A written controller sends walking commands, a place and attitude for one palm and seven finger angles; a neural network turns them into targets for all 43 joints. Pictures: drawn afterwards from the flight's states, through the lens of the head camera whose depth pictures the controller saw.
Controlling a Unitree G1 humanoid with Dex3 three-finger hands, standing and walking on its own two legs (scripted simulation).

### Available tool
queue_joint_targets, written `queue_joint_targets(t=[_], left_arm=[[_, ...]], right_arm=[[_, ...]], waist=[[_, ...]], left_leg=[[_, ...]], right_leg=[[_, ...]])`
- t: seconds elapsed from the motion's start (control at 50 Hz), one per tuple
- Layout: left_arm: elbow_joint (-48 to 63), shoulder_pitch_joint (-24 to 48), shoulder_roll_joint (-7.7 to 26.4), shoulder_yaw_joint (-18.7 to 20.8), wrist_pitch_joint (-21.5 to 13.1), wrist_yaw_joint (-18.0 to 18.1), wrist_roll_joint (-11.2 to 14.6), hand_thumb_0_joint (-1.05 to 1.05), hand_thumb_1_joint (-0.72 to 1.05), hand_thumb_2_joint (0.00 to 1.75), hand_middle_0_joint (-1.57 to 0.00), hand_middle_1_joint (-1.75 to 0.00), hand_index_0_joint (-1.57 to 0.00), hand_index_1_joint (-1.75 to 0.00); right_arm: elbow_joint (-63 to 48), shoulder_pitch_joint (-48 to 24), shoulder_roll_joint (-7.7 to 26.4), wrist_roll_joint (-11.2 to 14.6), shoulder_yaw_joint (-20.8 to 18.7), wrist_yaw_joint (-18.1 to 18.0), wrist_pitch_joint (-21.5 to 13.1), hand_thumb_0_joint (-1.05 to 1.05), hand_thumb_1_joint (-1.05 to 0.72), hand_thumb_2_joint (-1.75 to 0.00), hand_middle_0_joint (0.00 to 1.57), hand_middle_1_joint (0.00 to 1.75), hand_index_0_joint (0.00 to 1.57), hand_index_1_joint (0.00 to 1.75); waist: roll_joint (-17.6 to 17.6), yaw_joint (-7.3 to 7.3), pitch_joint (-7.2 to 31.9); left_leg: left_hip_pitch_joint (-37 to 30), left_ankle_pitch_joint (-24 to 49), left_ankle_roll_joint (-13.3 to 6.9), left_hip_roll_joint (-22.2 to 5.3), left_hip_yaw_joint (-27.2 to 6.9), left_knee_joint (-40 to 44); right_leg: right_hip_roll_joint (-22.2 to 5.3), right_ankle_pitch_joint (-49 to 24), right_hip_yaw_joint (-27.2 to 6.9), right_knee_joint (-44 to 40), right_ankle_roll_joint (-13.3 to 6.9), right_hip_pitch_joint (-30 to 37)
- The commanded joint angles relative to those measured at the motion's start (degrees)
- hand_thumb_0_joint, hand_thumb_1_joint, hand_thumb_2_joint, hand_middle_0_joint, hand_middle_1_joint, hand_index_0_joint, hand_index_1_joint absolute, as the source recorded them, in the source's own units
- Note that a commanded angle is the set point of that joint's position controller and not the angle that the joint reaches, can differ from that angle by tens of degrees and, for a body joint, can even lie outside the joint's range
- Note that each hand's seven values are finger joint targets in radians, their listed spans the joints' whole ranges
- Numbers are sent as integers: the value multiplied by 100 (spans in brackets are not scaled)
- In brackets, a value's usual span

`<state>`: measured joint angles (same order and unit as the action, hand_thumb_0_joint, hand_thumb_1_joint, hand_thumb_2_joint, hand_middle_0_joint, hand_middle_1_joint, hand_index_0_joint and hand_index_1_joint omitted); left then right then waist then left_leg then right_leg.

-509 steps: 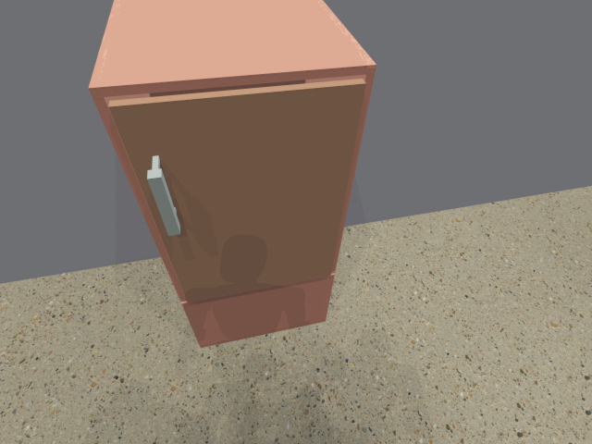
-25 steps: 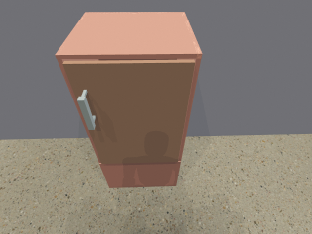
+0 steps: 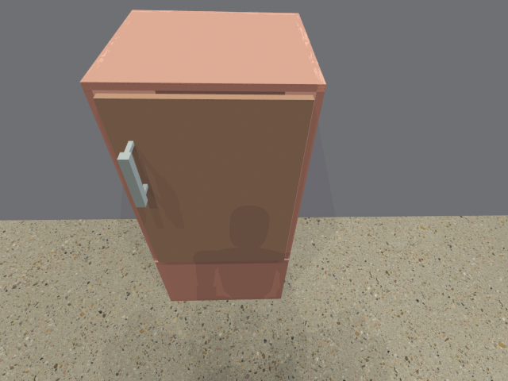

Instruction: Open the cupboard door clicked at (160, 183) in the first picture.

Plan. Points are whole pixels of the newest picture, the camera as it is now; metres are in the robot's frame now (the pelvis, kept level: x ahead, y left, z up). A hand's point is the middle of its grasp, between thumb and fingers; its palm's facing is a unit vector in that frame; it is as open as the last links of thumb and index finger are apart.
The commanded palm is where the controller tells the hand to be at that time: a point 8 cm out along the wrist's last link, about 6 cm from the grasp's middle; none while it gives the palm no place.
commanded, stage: look again from close up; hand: left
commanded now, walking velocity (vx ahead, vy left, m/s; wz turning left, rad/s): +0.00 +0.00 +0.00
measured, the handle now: (136, 174) +0.51 +0.29 +0.00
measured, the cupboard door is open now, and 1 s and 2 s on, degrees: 0 0 0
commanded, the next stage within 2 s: raise the hand with hooked fingers in 0.46 s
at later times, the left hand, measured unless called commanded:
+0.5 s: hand out of the picture -0.02 +0.15 -0.18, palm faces +0.05 -0.99 -0.14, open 7.4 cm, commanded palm none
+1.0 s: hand (166, 352) +0.18 +0.15 -0.06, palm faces +0.09 -1.00 +0.03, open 8.6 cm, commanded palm +0.14 +0.23 -0.05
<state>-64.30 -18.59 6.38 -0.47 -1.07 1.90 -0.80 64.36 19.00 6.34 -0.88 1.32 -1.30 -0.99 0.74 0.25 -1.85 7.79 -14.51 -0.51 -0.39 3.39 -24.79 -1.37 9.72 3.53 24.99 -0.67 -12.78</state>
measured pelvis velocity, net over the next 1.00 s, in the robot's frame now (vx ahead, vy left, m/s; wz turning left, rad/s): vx -0.01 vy -0.01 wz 0.02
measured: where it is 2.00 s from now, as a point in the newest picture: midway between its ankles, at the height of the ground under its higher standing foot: outside the picture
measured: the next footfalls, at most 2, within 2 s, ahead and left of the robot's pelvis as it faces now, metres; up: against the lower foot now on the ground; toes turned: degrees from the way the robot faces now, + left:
none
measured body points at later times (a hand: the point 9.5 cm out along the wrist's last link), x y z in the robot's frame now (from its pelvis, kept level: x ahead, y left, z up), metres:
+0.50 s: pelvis +0.00 +0.00 +0.00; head +0.00 +0.00 +0.45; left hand -0.02 +0.20 -0.16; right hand -0.03 -0.20 -0.16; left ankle -0.01 +0.11 -0.74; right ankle +0.04 -0.11 -0.74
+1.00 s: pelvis -0.01 -0.01 -0.07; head +0.02 +0.02 +0.38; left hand +0.17 +0.21 -0.05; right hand +0.24 -0.26 -0.07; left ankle -0.01 +0.11 -0.74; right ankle +0.04 -0.11 -0.74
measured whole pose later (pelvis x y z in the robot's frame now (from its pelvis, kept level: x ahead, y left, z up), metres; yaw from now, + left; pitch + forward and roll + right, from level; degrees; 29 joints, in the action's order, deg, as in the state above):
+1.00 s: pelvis -0.01 -0.01 -0.07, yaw +1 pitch +9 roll +1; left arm -5.7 -26.4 7.5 3.6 -27.1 -8.7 9.0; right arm 25.7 8.2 15.5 0.0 -4.2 0.8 -13.1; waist 4.7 0.4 6.1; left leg 38.0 -29.7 0.1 -0.9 2.1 -59.1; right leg -1.7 24.8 3.0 59.0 -1.8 -42.9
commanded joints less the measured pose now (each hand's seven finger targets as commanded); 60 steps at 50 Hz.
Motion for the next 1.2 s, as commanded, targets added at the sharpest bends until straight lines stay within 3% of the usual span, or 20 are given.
queue_joint_targets(t=[0.0, 0.52, 0.54, 0.56, 0.58, 0.6, 0.62, 0.64, 0.72, 0.74, 0.78, 0.8, 0.84, 0.9, 0.92, 0.98, 1.02, 1.1, 1.14, 1.18], left_arm=[[169, -359, 434, 69, -69, 34, 14, 0, 90, 90, -20, -30, -20, -30], [209, -432, 357, 97, -63, 38, 7, 0, 90, 90, -20, -30, -20, -30], [-40, -832, 756, 93, -153, 248, -54, 0, 90, 90, -20, -30, -20, -30], [9146, 3556, 1645, 179, -1372, 189, 1274, 0, 88, 89, -20, -32, -20, -32], [7652, 1523, 1431, 378, -949, 615, 774, 0, 85, 88, -20, -33, -20, -33], [6940, 1182, 942, 225, -588, 920, 865, 0, 83, 87, -21, -34, -21, -34], [5491, -503, -169, -385, 51, 940, 846, 0, 81, 86, -21, -36, -21, -36], [6626, -4, -265, -649, 59, 822, 1032, 0, 78, 85, -21, -37, -21, -37], [6939, 59, -42, -600, -997, 533, 904, 0, 69, 81, -22, -43, -22, -43], [6350, -226, -88, -406, -1276, 385, 893, 0, 67, 80, -22, -45, -22, -45], [5739, -1256, -47, 50, -2049, -114, 1120, 0, 62, 78, -22, -48, -22, -48], [5532, -1841, 331, 603, -2413, -422, 1210, 0, 60, 77, -22, -50, -22, -50], [5795, -1848, 701, 1135, -3211, -1073, 1409, 0, 55, 75, -22, -53, -22, -53], [6023, -2182, 906, 1297, -3033, -1101, 1120, 0, 48, 72, -23, -57, -23, -57], [6649, -1815, 781, 1013, -2921, -1057, 1079, 0, 46, 71, -23, -58, -23, -58], [7928, -972, 1019, 1189, -3015, -797, 1104, 0, 39, 68, -24, -63, -24, -63], [8829, -390, 1151, 1275, -3391, -721, 1183, 0, 34, 66, -24, -66, -24, -66], [9047, 440, 951, 676, -3923, -1221, 1386, 0, 25, 62, -25, -72, -25, -72], [8601, 441, 996, 603, -3822, -1620, 1459, 0, 20, 60, -25, -75, -25, -75], [7857, 165, 1182, 816, -3273, -1997, 1566, 0, 15, 58, -25, -78, -25, -78]], right_arm=[[-67, 449, 459, 21, -109, -53, -59, 0, -90, -90, 20, 30, 20, 30], [-25, 517, 402, 17, -117, -56, -56, 0, -90, -90, 20, 30, 20, 30], [-428, -388, 747, 59, -183, -4, -134, 0, -90, -90, 20, 30, 20, 30], [-2639, -323, 1871, 207, -237, -253, -991, 0, -90, -90, 20, 30, 20, 30], [-2259, -843, 1217, 307, -59, -404, -1522, 0, -90, -90, 20, 30, 20, 30], [-1953, -767, 1260, 361, -212, -407, -1676, 0, -90, -90, 20, 30, 20, 30], [-1892, -534, 997, 457, -205, -318, -1651, 0, -90, -90, 20, 30, 20, 30], [-2366, -538, 1156, 527, -194, -309, -1748, 0, -90, -90, 20, 30, 20, 30], [-2946, -661, 1481, 323, -314, -378, -2184, 0, -90, -90, 20, 30, 20, 30], [-3066, -721, 1465, 235, -402, -332, -2196, 0, -90, -90, 20, 30, 20, 30], [-3399, -887, 1455, 126, -524, -159, -2180, 0, -90, -90, 20, 30, 20, 30], [-3513, -901, 1472, 139, -618, -22, -2089, 0, -90, -90, 20, 30, 20, 30], [-3887, -1263, 1512, 38, -672, 188, -1867, 0, -90, -90, 20, 30, 20, 30], [-4432, -1456, 1415, 99, -699, 251, -1430, 0, -90, -90, 20, 30, 20, 30], [-4673, -1553, 1398, 106, -646, 263, -1323, 0, -90, -90, 20, 30, 20, 30], [-4797, -1258, 1269, 108, -625, 178, -1205, 0, -90, -90, 20, 30, 20, 30], [-4681, -926, 1263, 69, -639, 112, -1197, 0, -90, -90, 20, 30, 20, 30], [-4271, -805, 1380, 70, -474, -17, -1383, 0, -90, -90, 20, 30, 20, 30], [-4123, -756, 1468, 126, -466, -92, -1506, 0, -90, -90, 20, 30, 20, 30], [-4113, -733, 1540, 220, -440, -173, -1526, 0, -90, -90, 20, 30, 20, 30]], waist=[[-75, -34, -397], [-7, -12, -445], [-160, 308, -386], [-1465, -604, 2576], [-1773, -120, 2211], [-1465, -251, 1428], [-620, -240, 554], [-342, -261, 22], [1267, -402, -253], [1664, -294, -424], [2017, 65, -134], [1496, 336, 141], [820, 388, 515], [-266, 647, 940], [-520, 600, 1080], [-843, 439, 1984], [-820, 132, 2379], [-692, -493, 1995], [-411, -622, 2011], [13, -562, 2015]], left_leg=[[716, 47, -82, -477, -511, 701], [795, -127, -76, -474, -530, 770], [825, 343, 88, -575, -170, -355], [-501, 557, -34, 44, -271, 286], [-167, 479, -79, -27, -108, 400], [480, -221, 52, -95, -154, 392], [1069, -683, 30, -90, -367, 449], [1290, -911, -10, -79, -495, 335], [1772, -1195, -69, 157, -468, -708], [2188, -1258, -31, 176, -454, -1009], [2848, -1251, 55, 198, -370, -1590], [2936, -1069, 132, 249, -247, -1742], [3312, -786, 202, 357, -138, -2267], [3613, -595, 125, 441, 46, -2438], [3679, -535, 89, 434, 67, -2509], [3558, -48, 12, 268, -105, -2823], [3399, 132, -44, 144, -298, -3151], [3506, -64, -94, 36, -543, -3628], [3668, -409, -107, -4, -594, -3676], [4019, -727, -115, 21, -581, -3622]], right_leg=[[-466, -41, -633, -488, -153, 236], [-432, 97, -644, -527, -146, 215], [-765, -1826, -777, -175, -119, 91], [-207, -584, -493, 79, -58, 786], [58, 114, -278, 323, -240, 648], [39, 566, -76, 330, -154, 226], [56, 801, 146, 263, -91, -191], [58, 1089, 125, 258, -33, -470], [35, 2393, -37, 358, 60, -1625], [15, 2652, 6, 561, 62, -1984], [-27, 2958, -79, 967, 52, -2225], [-6, 2760, -126, 1213, -39, -2057], [4, 1938, -146, 1854, -159, -1902], [27, 1085, -200, 2424, -240, -1802], [16, 898, -242, 2560, -237, -1894], [84, 238, -350, 2923, -213, -1952], [154, 111, -382, 3073, -155, -2264], [219, 516, -355, 3089, -123, -3128], [215, 922, -303, 2998, -77, -3190], [190, 1338, -379, 2786, -12, -2918]])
